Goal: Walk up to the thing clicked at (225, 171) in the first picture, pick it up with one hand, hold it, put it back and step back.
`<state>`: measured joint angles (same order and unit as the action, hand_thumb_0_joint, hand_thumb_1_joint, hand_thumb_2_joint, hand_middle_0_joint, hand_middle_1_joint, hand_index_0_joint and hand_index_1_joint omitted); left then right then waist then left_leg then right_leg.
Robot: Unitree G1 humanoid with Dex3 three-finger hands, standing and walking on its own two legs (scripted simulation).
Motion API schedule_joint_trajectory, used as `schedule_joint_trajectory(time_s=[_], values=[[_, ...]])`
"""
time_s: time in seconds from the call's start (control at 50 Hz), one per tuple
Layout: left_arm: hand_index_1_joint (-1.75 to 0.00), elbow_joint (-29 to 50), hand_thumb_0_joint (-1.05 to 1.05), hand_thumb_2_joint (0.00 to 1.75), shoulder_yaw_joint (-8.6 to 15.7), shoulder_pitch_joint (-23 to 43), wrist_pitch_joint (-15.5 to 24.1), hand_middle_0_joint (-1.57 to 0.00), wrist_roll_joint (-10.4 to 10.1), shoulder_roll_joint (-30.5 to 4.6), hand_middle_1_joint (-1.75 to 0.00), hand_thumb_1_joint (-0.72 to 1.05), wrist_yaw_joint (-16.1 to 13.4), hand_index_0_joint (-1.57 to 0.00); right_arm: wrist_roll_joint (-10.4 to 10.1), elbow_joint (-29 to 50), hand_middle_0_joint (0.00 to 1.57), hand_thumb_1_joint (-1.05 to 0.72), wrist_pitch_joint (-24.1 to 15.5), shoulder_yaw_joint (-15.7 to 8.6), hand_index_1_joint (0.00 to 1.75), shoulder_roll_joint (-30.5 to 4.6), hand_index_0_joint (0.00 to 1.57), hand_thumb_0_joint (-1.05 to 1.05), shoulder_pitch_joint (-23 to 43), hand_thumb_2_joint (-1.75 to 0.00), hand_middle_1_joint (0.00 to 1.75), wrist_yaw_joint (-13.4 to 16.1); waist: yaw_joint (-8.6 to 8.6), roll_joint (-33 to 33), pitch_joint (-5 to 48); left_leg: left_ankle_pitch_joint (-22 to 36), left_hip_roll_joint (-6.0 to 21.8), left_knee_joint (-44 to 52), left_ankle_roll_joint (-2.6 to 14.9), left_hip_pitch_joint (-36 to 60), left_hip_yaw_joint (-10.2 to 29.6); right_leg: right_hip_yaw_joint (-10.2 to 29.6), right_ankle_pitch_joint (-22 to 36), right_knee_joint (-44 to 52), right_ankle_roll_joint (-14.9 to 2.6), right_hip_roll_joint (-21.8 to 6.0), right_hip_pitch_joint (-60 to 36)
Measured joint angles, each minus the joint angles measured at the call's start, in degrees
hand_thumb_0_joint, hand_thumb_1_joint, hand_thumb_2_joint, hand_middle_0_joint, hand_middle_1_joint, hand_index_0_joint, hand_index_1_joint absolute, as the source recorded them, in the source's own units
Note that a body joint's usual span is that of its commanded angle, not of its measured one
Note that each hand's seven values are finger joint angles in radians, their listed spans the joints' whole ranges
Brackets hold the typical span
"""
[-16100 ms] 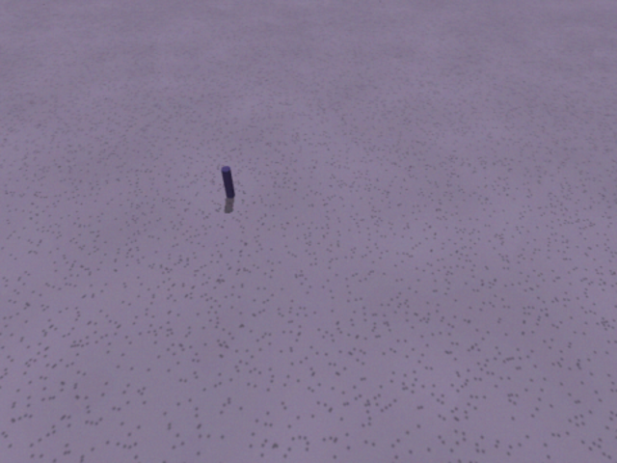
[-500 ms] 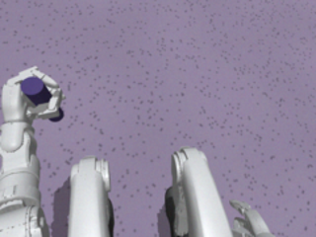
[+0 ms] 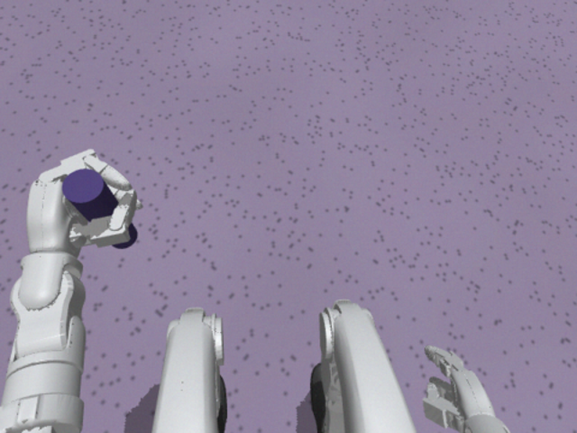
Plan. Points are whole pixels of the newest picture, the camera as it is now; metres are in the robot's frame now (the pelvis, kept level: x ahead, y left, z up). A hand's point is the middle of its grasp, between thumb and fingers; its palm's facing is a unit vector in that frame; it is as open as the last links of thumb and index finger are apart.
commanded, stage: lift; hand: left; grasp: from the side
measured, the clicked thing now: (106, 214) +0.41 +0.22 -0.02
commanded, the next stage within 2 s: hold in 1.46 s
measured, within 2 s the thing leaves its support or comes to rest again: neither
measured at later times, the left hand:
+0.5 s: hand (41, 153) +0.38 +0.20 +0.17, palm faces +0.07 -1.00 -0.06, open 5.0 cm
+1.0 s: hand out of the picture +0.38 +0.18 +0.25, palm faces +0.05 -1.00 -0.03, open 5.0 cm
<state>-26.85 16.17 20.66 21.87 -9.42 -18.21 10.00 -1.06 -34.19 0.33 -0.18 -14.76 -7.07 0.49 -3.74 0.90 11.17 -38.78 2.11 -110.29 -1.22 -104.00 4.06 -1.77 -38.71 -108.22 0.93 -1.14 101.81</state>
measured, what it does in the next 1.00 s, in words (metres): rises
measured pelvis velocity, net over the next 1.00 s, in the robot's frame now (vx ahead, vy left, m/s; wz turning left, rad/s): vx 0.05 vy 0.00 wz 0.03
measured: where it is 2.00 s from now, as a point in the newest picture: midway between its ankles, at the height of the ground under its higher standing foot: outside the picture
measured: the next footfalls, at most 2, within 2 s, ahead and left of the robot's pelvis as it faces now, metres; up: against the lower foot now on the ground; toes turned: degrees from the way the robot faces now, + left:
none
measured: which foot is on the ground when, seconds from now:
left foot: down 0.00-1.00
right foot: down 0.00-1.00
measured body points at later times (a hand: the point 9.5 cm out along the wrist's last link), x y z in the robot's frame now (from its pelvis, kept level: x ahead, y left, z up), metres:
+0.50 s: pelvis +0.03 +0.00 +0.14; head +0.14 +0.02 +0.58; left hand +0.37 +0.25 +0.18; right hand +0.19 -0.24 +0.04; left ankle +0.07 +0.13 -0.45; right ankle +0.08 -0.13 -0.45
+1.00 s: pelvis +0.05 +0.00 +0.21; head +0.12 +0.01 +0.65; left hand +0.37 +0.24 +0.25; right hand +0.18 -0.24 +0.10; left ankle +0.07 +0.13 -0.45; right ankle +0.08 -0.13 -0.45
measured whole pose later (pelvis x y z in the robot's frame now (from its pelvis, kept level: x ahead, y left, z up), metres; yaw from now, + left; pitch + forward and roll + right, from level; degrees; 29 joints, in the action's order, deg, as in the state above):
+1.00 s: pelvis +0.05 +0.00 +0.21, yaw +2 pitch +14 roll -2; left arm -22.0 8.6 7.7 18.0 -10.8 -13.3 7.4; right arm -1.6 -36.5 -2.7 0.3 -12.8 -13.7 2.3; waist -1.9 1.1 5.5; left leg -28.5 2.7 -64.0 -1.1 -49.5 1.4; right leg -1.7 -28.0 -61.9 0.9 -1.0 47.8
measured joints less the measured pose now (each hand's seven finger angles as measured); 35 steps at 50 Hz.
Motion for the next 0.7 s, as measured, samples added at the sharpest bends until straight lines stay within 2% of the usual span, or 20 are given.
schedule_joint_trajectory(time_s=[0.16, 0.26, 0.5, 0.7], values=[[-1.16, 7.32, 0.03, 1.16, -3.38, -5.08, -4.85, -1.02, -0.36, 0.91, -1.15, 0.19, -2.50, -1.06, -0.83, 0.02, 0.20, -0.89, -0.20, -0.32, 0.30, 0.51, 0.20, 0.01, 0.03, -0.89, 0.30, 0.75, 1.23, 1.10, 0.01, 0.70, 0.29, 9.01, 0.20, 10.88, -0.41, -0.23, 0.88, 9.25, 0.10, 0.06, -10.94], [-1.16, 9.63, 0.03, 1.15, -4.56, -8.09, -6.42, -1.02, -0.91, 2.33, -1.15, 0.19, -3.77, -1.06, -1.30, -0.22, 0.20, -0.89, -0.76, -0.25, 0.30, 1.02, 0.20, 0.01, -0.77, -0.89, 0.30, 1.14, 1.50, 1.18, -0.11, 1.66, 0.52, 15.27, 0.34, 18.62, -0.77, -0.26, 2.02, 15.66, 0.16, 0.19, -18.64], [-1.16, 8.69, 0.03, 1.16, -6.47, -11.91, -6.49, -1.02, -0.26, 2.61, -1.15, 0.19, -4.42, -1.06, -1.19, -0.38, 0.20, -0.89, -2.38, 0.12, 0.30, 1.51, 0.20, 0.01, -3.48, -0.89, 0.30, 1.69, 1.19, 0.31, -1.75, 4.84, 0.48, 28.03, 0.24, 33.94, -1.05, -0.70, 5.26, 28.68, 0.06, 0.10, -34.19], [-1.16, 6.62, 0.03, 1.15, -7.10, -12.46, -5.41, -1.02, -0.89, 3.17, -1.15, 0.19, -3.67, -1.06, -0.96, -1.68, 0.20, -0.89, -3.04, 0.45, 0.30, 1.73, 0.20, 0.01, -5.35, -0.89, 0.30, 1.73, 1.34, 0.51, -3.31, 7.43, 0.43, 36.69, 0.41, 43.90, -1.68, -0.49, 7.94, 37.37, 0.20, 0.05, -44.06]])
